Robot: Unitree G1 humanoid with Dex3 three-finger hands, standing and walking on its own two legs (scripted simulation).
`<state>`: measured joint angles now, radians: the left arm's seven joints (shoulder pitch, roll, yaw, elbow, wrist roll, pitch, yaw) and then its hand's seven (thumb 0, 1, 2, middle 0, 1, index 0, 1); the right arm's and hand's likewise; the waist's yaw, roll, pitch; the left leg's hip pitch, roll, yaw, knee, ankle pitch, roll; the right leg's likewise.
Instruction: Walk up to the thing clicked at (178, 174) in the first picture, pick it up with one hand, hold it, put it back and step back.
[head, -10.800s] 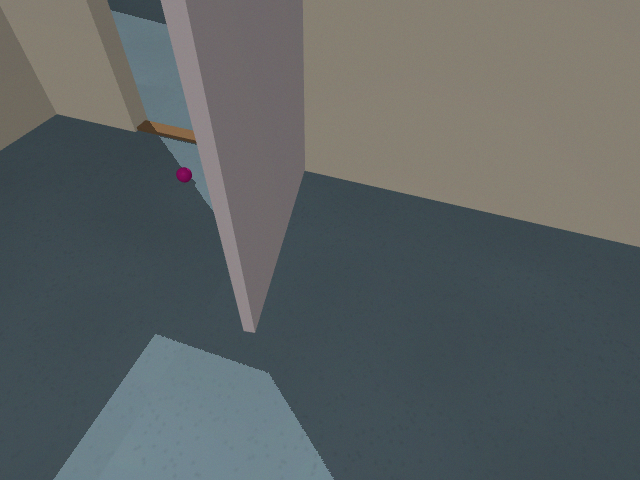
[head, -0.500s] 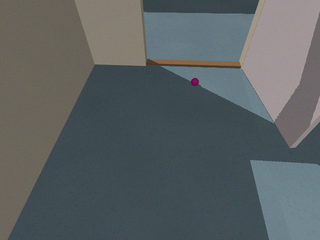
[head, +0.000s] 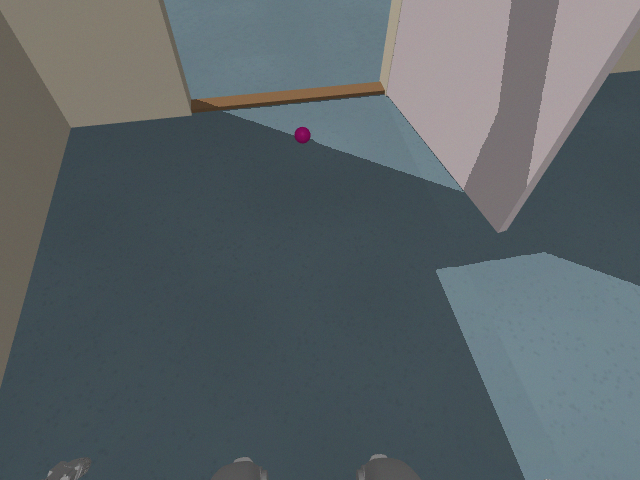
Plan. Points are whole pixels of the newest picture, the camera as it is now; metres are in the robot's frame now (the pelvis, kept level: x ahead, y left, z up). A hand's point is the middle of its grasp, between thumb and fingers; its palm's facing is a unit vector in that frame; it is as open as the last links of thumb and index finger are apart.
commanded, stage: walk up
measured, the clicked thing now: (302, 135) +1.55 +0.09 -0.70
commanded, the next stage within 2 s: stand in 0.96 s
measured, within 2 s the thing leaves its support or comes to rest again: neither
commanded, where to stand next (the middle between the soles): +0.10 +0.02 m, yaw -7 degrees
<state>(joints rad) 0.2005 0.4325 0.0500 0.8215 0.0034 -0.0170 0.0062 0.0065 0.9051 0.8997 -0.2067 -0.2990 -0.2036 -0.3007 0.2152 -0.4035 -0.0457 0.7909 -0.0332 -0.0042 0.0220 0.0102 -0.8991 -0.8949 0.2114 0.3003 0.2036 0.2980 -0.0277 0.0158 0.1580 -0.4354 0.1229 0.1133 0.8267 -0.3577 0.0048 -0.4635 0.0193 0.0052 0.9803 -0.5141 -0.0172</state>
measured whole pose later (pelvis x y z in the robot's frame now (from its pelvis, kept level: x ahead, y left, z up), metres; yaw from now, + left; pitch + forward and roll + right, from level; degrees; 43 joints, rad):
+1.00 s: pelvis +0.01 +0.01 +0.04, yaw -10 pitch -2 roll +0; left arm 0.08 0.34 0.01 1.10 0.00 -0.01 -0.01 0.01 0.91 0.90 -0.21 -0.30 -0.20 -0.30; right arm 0.06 -0.38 -0.02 1.10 -0.01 -0.02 0.01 0.01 -0.90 -0.90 0.21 0.30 0.20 0.30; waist -0.02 0.01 0.07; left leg -0.19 0.07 0.09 0.47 -0.24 -0.03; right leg -0.23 0.04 0.14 0.50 -0.23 0.01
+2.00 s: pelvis +0.03 +0.03 +0.04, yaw -6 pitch -2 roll +0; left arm 0.10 0.34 0.01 1.15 0.00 -0.01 -0.01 0.01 0.91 0.90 -0.21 -0.30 -0.20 -0.30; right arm 0.08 -0.35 -0.02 1.15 -0.01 -0.01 0.01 0.01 -0.90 -0.90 0.21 0.30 0.20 0.30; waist -0.01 0.00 0.05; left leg -0.12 0.02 0.04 0.33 -0.18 -0.01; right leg -0.12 -0.01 0.09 0.33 -0.18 0.03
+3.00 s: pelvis +0.04 +0.03 +0.05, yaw -5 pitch -2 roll +0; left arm 0.11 0.35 0.00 1.12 0.01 -0.01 0.00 0.01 0.91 0.90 -0.21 -0.30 -0.20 -0.30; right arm 0.10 -0.35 -0.01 1.14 -0.01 -0.01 0.01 0.01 -0.90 -0.90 0.21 0.30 0.20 0.30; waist -0.01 0.00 0.05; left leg -0.12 0.02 0.03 0.33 -0.19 -0.01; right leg -0.10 -0.01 0.07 0.32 -0.19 0.03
